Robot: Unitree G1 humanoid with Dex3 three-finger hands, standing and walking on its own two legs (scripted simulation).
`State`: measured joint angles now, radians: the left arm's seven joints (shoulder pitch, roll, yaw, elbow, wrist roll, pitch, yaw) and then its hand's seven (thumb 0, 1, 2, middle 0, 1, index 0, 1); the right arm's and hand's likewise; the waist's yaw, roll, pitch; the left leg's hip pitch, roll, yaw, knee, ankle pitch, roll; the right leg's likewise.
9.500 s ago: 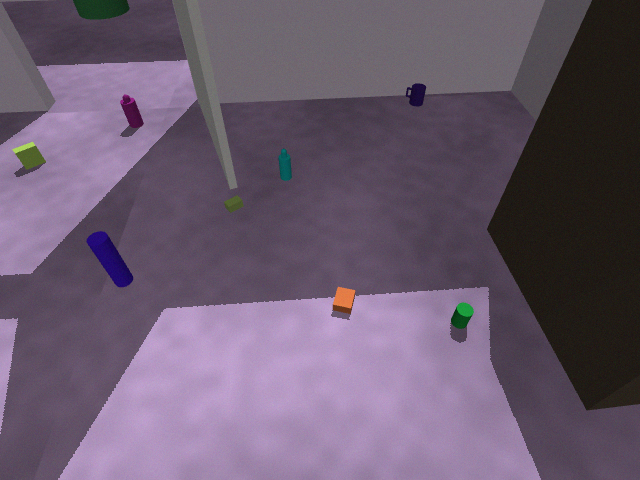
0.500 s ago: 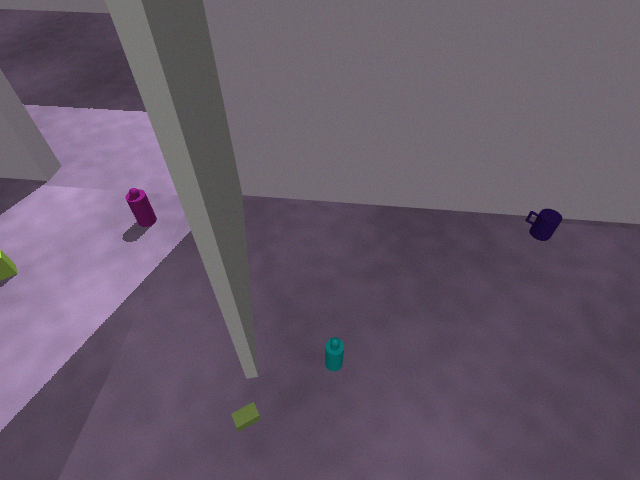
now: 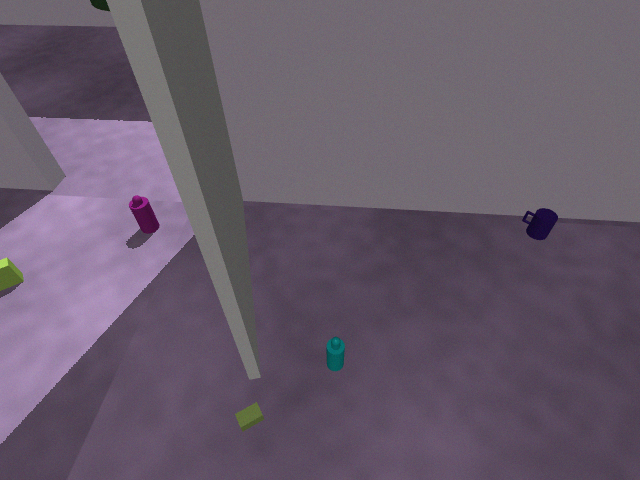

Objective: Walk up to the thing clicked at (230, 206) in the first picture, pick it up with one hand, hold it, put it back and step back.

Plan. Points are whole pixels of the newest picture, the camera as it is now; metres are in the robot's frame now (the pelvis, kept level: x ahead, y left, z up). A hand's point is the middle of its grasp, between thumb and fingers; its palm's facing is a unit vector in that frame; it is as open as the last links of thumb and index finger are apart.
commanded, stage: walk up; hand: left
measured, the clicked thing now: (249, 416) +0.44 +0.26 -0.76
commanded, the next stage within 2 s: stand in 0.68 s
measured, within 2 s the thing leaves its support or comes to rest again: neither
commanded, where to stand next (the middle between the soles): +0.06 +0.02 m, yaw +0 degrees
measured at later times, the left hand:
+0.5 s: hand out of the picture +0.06 +0.26 -0.16, palm faces +0.01 -0.94 -0.34, open 7.3 cm
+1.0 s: hand out of the picture +0.06 +0.25 -0.15, palm faces -0.03 -0.94 -0.34, open 7.3 cm
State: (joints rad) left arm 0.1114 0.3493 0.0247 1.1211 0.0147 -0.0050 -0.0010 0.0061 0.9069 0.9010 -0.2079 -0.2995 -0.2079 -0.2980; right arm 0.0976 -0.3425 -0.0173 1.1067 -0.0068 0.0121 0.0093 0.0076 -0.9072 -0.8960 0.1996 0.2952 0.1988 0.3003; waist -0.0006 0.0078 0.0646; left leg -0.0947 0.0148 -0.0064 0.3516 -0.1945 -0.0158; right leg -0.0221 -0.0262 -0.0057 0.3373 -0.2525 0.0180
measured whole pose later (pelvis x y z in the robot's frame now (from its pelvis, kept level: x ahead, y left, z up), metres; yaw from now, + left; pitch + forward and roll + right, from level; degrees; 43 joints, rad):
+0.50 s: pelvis -0.01 +0.00 +0.00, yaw +1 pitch -3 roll +0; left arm 0.12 0.34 0.03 1.13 0.02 -0.01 -0.01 0.01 0.91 0.90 -0.21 -0.30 -0.21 -0.30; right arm 0.13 -0.34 -0.02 1.12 -0.01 0.00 0.01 0.01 -0.91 -0.90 0.20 0.30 0.20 0.30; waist 0.00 0.01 0.06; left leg -0.12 0.02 -0.02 0.35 -0.18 -0.02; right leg -0.04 -0.02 -0.02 0.33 -0.24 0.02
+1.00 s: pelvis -0.01 +0.00 +0.00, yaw +0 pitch -2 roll +0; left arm 0.12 0.35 0.00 1.11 0.01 -0.01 -0.01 0.01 0.91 0.90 -0.21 -0.30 -0.21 -0.30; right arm 0.10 -0.35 0.00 1.11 -0.01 -0.01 0.01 0.01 -0.91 -0.90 0.20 0.30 0.20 0.30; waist 0.00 0.01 0.07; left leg -0.12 0.02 -0.01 0.32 -0.16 -0.02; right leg -0.05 -0.02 -0.01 0.31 -0.22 0.01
